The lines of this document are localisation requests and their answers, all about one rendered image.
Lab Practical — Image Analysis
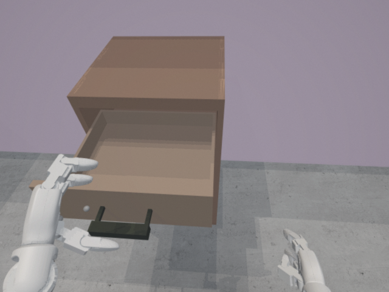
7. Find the robot left forearm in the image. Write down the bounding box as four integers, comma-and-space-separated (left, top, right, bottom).
3, 243, 58, 292

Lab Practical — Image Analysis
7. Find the drawer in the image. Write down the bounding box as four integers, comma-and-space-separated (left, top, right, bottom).
29, 109, 216, 228

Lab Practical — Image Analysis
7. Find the cabinet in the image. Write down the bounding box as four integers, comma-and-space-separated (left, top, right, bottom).
67, 36, 225, 225

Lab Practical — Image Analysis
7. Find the robot left hand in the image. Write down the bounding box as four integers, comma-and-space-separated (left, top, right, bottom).
21, 154, 120, 255

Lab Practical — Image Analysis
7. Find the handle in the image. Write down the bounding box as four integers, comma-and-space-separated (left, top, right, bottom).
88, 206, 153, 240

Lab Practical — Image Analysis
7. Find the robot right hand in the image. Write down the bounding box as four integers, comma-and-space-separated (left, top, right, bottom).
278, 229, 325, 291

